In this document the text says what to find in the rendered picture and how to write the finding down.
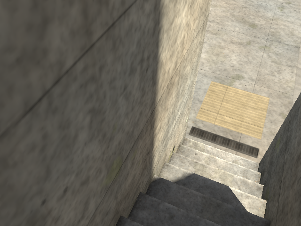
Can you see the stairs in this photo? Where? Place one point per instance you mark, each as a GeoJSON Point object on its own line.
{"type": "Point", "coordinates": [201, 186]}

